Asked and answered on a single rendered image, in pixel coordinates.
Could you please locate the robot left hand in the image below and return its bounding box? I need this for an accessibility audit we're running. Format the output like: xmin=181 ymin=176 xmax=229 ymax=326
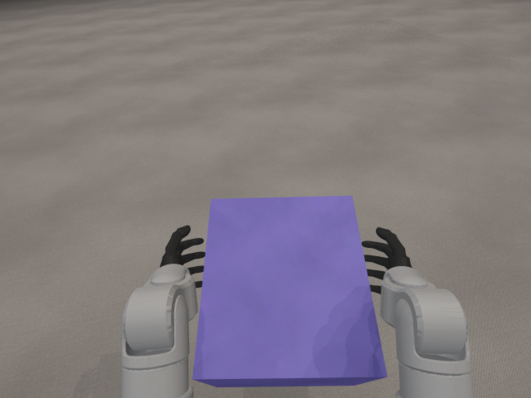
xmin=160 ymin=226 xmax=206 ymax=288

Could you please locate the right robot forearm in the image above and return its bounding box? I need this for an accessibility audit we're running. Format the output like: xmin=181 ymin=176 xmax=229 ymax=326
xmin=380 ymin=266 xmax=474 ymax=398

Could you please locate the carton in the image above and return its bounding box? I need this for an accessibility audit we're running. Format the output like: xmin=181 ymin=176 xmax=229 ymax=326
xmin=192 ymin=196 xmax=387 ymax=387

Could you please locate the left robot forearm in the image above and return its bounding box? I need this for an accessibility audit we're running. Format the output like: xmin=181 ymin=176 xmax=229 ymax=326
xmin=121 ymin=264 xmax=198 ymax=398

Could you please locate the robot right hand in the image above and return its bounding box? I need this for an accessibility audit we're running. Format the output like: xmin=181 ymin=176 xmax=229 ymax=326
xmin=362 ymin=227 xmax=412 ymax=294

